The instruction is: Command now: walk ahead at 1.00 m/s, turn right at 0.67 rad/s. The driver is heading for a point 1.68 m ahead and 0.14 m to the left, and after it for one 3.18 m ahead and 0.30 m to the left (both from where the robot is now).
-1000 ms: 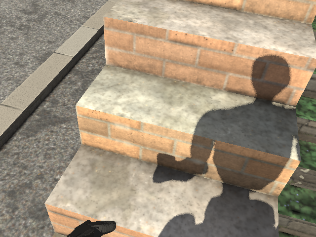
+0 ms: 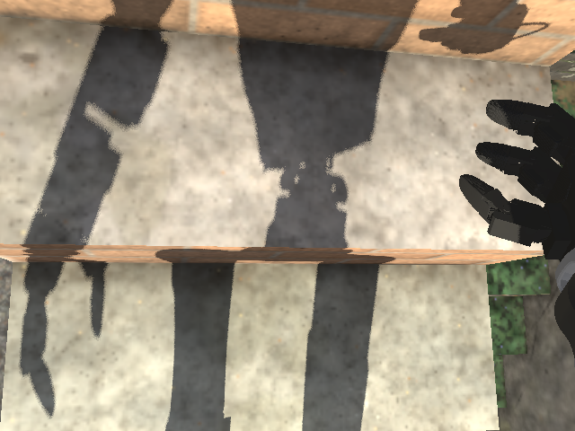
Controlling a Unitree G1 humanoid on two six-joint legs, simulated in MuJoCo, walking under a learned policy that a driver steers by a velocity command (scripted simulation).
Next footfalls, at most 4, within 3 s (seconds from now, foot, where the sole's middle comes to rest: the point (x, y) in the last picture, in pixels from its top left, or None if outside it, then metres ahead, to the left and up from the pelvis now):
0.08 left None -0.31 0.09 -0.76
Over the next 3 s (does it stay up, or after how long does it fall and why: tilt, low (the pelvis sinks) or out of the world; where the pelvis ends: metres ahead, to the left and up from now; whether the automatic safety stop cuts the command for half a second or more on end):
falls after 0.44 s (tilt)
